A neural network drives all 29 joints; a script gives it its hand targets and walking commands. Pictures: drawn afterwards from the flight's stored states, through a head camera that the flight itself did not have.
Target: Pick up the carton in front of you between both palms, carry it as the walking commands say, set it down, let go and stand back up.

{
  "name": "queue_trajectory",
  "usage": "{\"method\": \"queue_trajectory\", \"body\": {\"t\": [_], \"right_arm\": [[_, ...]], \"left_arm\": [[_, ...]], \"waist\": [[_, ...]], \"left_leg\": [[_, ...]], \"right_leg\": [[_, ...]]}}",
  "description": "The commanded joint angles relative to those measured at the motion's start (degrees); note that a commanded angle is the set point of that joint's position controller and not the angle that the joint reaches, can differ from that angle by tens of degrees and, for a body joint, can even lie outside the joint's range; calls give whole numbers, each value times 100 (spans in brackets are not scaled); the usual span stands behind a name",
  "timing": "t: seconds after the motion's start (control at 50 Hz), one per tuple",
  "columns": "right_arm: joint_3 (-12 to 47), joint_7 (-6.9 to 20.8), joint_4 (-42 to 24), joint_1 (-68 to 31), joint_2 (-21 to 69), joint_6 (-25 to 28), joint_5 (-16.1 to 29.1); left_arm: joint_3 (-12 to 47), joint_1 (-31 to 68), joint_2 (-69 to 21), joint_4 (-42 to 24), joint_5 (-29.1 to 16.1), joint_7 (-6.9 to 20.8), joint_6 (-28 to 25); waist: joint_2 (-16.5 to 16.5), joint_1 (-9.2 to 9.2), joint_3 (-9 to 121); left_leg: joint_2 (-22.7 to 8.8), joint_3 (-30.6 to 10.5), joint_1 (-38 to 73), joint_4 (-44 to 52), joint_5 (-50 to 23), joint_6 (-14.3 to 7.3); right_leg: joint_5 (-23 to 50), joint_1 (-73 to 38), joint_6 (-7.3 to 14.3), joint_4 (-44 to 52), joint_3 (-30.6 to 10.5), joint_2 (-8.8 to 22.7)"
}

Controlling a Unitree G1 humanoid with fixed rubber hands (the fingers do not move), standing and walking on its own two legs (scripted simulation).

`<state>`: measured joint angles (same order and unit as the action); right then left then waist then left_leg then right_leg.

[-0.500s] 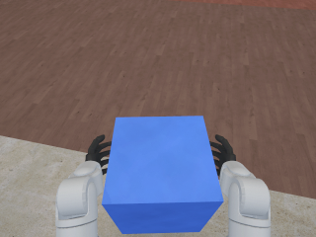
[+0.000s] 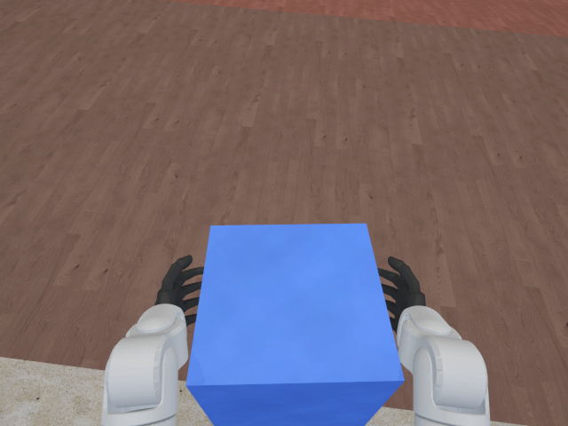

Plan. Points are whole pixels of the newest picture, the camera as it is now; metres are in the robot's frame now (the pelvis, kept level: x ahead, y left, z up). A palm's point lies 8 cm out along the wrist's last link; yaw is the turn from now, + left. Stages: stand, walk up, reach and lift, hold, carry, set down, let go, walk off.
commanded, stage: carry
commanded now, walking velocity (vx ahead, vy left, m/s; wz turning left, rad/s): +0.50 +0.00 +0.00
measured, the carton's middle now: (289, 334) +0.26 -0.01 +0.01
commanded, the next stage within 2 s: none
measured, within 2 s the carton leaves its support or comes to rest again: neither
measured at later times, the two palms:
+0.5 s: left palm (217, 89) +0.68 +0.13 +0.16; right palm (370, 92) +0.70 -0.17 +0.15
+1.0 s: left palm (232, 23) +1.06 +0.13 +0.15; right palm (344, 27) +1.05 -0.17 +0.16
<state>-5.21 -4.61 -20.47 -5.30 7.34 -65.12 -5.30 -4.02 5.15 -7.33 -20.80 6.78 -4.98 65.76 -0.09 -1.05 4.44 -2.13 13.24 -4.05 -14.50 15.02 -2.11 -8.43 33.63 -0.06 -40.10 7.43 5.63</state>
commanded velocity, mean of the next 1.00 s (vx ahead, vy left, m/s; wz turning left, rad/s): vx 0.50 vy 0.00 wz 0.00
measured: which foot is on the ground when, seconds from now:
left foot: down 0.00-0.14, up 0.16-0.60, down 0.62-1.00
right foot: up 0.00-0.12, down 0.14-0.64, up 0.66-1.00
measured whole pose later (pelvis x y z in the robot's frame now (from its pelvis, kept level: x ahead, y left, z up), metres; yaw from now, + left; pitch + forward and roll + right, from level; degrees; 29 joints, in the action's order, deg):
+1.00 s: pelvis +0.66 -0.01 +0.00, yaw +1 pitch +6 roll -1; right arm -18.0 -8.4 -8.8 -47.2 2.3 -72.9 -2.4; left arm -17.4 48.3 -2.8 -9.3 5.2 -7.8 74.6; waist 0.1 -2.8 -5.8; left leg -0.7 6.6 -9.6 -26.1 27.8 -1.4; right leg -14.3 40.3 3.8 -41.6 5.7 0.5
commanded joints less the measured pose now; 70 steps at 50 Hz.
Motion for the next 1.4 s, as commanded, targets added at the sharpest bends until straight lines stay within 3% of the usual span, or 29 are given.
{"method": "queue_trajectory", "body": {"t": [0.0, 0.08, 0.12, 0.14, 0.16, 0.18, 0.24, 0.28, 0.4, 0.5, 0.54, 0.58, 0.6, 0.62, 0.64, 0.68, 0.72, 0.84, 0.94, 0.98, 1.0, 1.02, 1.04, 1.06, 1.12, 1.18, 1.26, 1.34, 1.38], "right_arm": [[4071, 1560, -626, -2563, 4884, -148, 2318], [3890, 1341, -949, -3086, 4186, -447, 2226], [3797, 1240, -984, -3473, 3757, -654, 2211], [3757, 1205, -950, -3858, 3562, -768, 2229], [3811, 1164, -1023, -4276, 3616, -896, 2337], [3731, 1136, -818, -4588, 3631, -980, 2358], [3498, 1071, -426, -5236, 3896, -1079, 2448], [3371, 1011, 2, -5580, 3963, -1106, 2364], [3107, 895, 1224, -6788, 4258, -1101, 2272], [2777, 887, 2017, -7768, 4515, -1076, 2431], [2598, 895, 2263, -8114, 4614, -1064, 2510], [2380, 910, 2528, -8294, 4714, -1055, 2548], [2257, 929, 2641, -8295, 4762, -1043, 2567], [2133, 930, 2688, -8451, 4662, -1022, 2530], [2122, 940, 2786, -8353, 4873, -1021, 2573], [2155, 994, 2280, -8833, 5301, -1011, 2815], [2273, 1013, 1652, -9313, 5571, -994, 3024], [2677, 946, 620, -8763, 5257, -916, 2846], [3033, 1048, 846, -8387, 4728, -949, 2739], [3004, 1091, 1236, -8191, 4627, -991, 2686], [2988, 1109, 1429, -8116, 4606, -1005, 2659], [2988, 1129, 1590, -8207, 4566, -1018, 2643], [2894, 1154, 1707, -8196, 4728, -1050, 2598], [2805, 1149, 1769, -8334, 4743, -1058, 2517], [2522, 986, 1795, -8373, 4870, -985, 2202], [2274, 823, 1789, -8183, 4774, -912, 1907], [2174, 678, 1950, -7902, 4501, -922, 1673], [2244, 692, 2325, -7866, 4440, -1011, 1694], [2241, 784, 2472, -8023, 4566, -1033, 1826]], "left_arm": [[4168, 2750, -5149, -712, -2297, 1296, 23], [3977, 3323, -4378, -1018, -2517, 1259, 396], [3775, 3558, -3956, -853, -2529, 1227, 590], [3655, 3713, -3732, -732, -2493, 1201, 672], [3534, 4050, -3570, -610, -2478, 1193, 734], [3541, 4322, -3715, -555, -2617, 1172, 836], [3545, 5332, -4006, -544, -2870, 1130, 975], [3501, 5851, -4163, -248, -2986, 1146, 1016], [3172, 7153, -4442, 988, -3122, 1231, 1030], [2724, 8027, -4647, 1825, -3059, 1170, 973], [2556, 8361, -4740, 2061, -3032, 1120, 954], [2433, 8597, -4871, 2235, -3032, 1074, 959], [2404, 8698, -4891, 2293, -3028, 1055, 956], [2344, 8861, -5076, 2331, -3051, 1046, 983], [2212, 8949, -5091, 2332, -3016, 1013, 988], [2108, 9185, -5225, 2117, -2833, 895, 951], [1964, 9077, -5318, 1903, -2601, 768, 932], [2225, 8110, -4893, 1230, -1909, 561, 782], [2682, 8009, -4513, 1218, -1976, 611, 808], [2736, 7981, -4499, 1485, -2134, 704, 878], [2724, 7980, -4530, 1638, -2203, 772, 896], [2685, 7885, -4594, 1803, -2306, 856, 902], [2653, 8000, -4514, 1978, -2325, 923, 878], [2673, 7953, -4806, 2092, -2533, 994, 892], [2889, 8827, -5526, 1545, -3143, 1161, 867], [2891, 9247, -5649, 1205, -3394, 1190, 813], [2795, 9162, -5474, 1309, -3432, 1189, 872], [2589, 8758, -5235, 1921, -3199, 1234, 951], [2449, 8727, -5173, 2189, -3074, 1234, 949]], "waist": [[-878, -5, 634], [-906, 37, 613], [-483, 249, 1220], [390, 453, 1548], [1945, 504, 1921], [1722, 518, 1857], [315, 445, 1829], [490, 370, 1922], [652, 419, 1535], [788, 522, 1280], [969, 418, 1283], [761, -12, 1916], [329, -342, 2471], [-1177, -342, 3352], [-1986, -480, 3434], [-859, -454, 2853], [-415, -320, 2762], [-574, -387, 2788], [-850, -284, 2327], [-977, 88, 2440], [-840, 444, 2831], [-394, 786, 3189], [1632, 620, 3880], [1860, 754, 3649], [312, 710, 2659], [376, 585, 2670], [596, 584, 2382], [1019, 458, 2181], [918, 72, 2383]], "left_leg": [[-1163, -493, 720, 380, -2151, -441], [-1154, -249, 772, -315, -2858, -311], [-733, 182, 134, -2152, -3128, -27], [-476, 137, -835, -3591, -1979, 165], [294, -262, -2652, -5276, 318, 355], [273, -1014, -3298, -6200, 1320, 210], [-333, -1441, -3536, -6162, 546, -95], [-360, -1304, -3298, -5627, 222, -91], [-297, -901, -3980, -4166, -419, 60], [12, -395, -3668, -2727, -737, -130], [191, -210, -3042, -2264, -671, -312], [683, 230, -1223, -1615, -794, -412], [231, -391, 281, -1591, -738, -449], [-1496, -3241, 1957, -1549, -750, -1225], [-1852, -4798, 2628, -710, -911, -1650], [-1594, -3739, 2390, -1207, -2179, -1400], [-1404, -3059, 1979, -1243, -2536, -1044], [-1287, -2282, 2399, -1180, -3242, -1052], [-806, -1158, 1465, -1151, -4056, -777], [-749, -756, 1118, -2028, -5449, -495], [-677, -517, 585, -2921, -5002, -279], [-515, -710, -560, -3834, -3212, -171], [362, -978, -2512, -5512, 171, 82], [680, -1482, -3615, -6794, 1474, 25], [193, -1598, -4447, -6658, 963, -133], [87, -1422, -4136, -5791, 756, -111], [165, -1012, -4051, -4249, 622, 27], [632, -303, -2626, -2288, -676, 11], [683, -58, -1073, -1180, -1938, -137]], "right_leg": [[458, -29, 31, 671, 408, -179], [458, -890, 242, 996, 602, -339], [-76, -2780, 267, 1194, 879, -720], [-913, -3683, 434, 1674, -699, 284], [-1326, -4845, 1344, 2262, -3352, 1612], [-479, -4802, 1481, 2609, -3714, 1753], [1053, -4140, 1135, 2149, -2112, 1365], [853, -3820, 938, 2288, -1578, 1195], [1183, -3827, 1138, 2362, -849, 921], [2080, -3931, 1097, 1990, -419, 688], [2841, -3874, 921, 1670, -220, 688], [3869, -3543, 565, 90, 379, 385], [2636, -2656, 413, -1039, 301, 181], [363, -1073, 173, -2732, -46, -344], [-2055, 369, 135, -3936, -524, -1073], [-1814, 1301, 370, -4525, -930, -609], [-1405, 1265, 399, -3974, -941, -384], [-1412, 1730, 296, -2552, -522, -384], [-468, 219, 347, -70, 233, -754], [-131, -1135, 499, 727, 577, -1123], [243, -2489, 595, 1099, 548, -1044], [-125, -3951, 664, 981, -510, -308], [558, -5549, 1727, 1227, -3708, 1333], [1055, -5867, 2086, 1576, -4489, 1416], [2355, -5242, 1469, 1204, -2874, 1064], [1856, -4897, 1263, 1491, -2453, 948], [3285, -4650, 1293, 1387, -1566, 788], [4414, -3912, 843, 962, -515, 314], [4384, -3368, 502, 12, -58, 166]]}}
